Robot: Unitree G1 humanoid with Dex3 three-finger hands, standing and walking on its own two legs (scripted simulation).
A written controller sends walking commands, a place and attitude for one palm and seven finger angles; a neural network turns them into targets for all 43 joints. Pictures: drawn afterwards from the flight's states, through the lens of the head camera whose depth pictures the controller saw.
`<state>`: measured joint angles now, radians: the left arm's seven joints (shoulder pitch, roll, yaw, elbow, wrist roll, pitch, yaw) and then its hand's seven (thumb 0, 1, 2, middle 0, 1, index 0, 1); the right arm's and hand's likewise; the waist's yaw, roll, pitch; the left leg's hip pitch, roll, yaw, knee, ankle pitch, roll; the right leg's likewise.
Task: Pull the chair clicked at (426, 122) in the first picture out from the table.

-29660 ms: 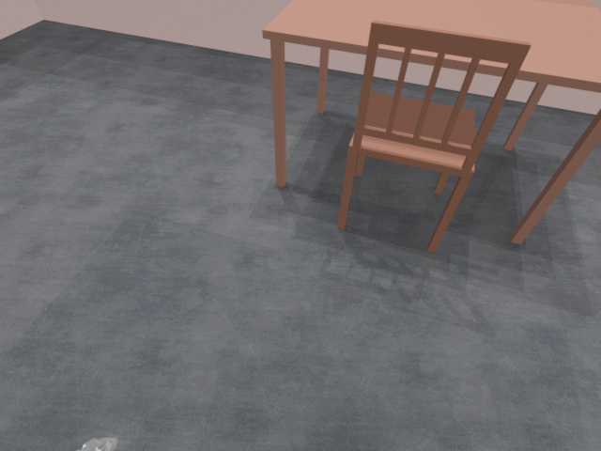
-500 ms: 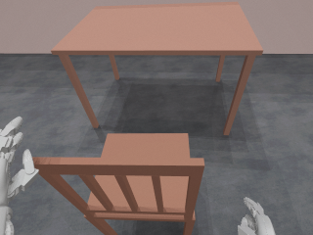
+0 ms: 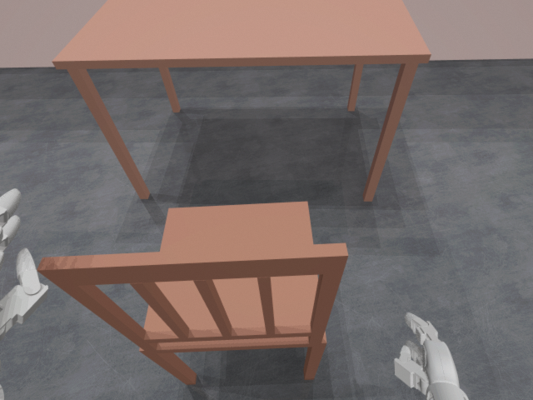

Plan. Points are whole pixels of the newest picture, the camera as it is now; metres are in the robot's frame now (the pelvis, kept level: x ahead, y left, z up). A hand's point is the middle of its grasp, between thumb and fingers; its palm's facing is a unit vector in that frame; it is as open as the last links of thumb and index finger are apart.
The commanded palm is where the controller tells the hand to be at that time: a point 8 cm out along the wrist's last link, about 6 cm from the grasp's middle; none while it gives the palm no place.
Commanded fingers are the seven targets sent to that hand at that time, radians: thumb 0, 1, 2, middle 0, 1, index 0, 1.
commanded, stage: step back with the hand held close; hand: left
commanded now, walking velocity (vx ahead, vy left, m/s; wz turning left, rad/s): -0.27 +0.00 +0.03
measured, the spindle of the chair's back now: (216, 308) +0.28 +0.12 -0.10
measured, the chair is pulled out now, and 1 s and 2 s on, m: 0.62 0.62 0.62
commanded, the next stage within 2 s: stop stepping back and stand still in 1.74 s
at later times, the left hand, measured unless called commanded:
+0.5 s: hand out of the picture +0.13 +0.27 +0.15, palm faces +0.47 -0.74 -0.48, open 7.4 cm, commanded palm +0.07 +0.30 +0.18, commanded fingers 0.00 0.90 0.90 -0.20 -0.30 -0.20 -0.30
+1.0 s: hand out of the picture +0.11 +0.27 +0.16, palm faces +0.48 -0.71 -0.52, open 7.4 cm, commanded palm +0.04 +0.31 +0.18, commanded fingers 0.00 0.90 0.90 -0.20 -0.30 -0.20 -0.30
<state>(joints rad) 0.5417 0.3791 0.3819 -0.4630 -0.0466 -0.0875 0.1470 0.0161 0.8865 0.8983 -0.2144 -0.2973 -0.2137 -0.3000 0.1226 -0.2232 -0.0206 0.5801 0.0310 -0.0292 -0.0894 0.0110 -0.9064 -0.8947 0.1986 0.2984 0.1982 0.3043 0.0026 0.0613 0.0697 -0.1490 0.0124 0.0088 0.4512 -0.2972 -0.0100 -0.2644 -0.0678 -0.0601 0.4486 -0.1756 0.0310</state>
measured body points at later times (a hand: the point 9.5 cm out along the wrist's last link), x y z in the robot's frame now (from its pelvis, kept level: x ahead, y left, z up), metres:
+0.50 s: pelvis -0.07 +0.00 -0.01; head -0.05 +0.00 +0.44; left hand +0.10 +0.31 +0.18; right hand +0.10 -0.25 -0.09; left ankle -0.04 +0.12 -0.74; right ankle +0.03 -0.14 -0.74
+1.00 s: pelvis -0.08 +0.00 -0.02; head -0.04 +0.01 +0.43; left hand +0.08 +0.31 +0.19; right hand +0.10 -0.24 -0.10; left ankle -0.04 +0.13 -0.74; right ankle +0.03 -0.14 -0.74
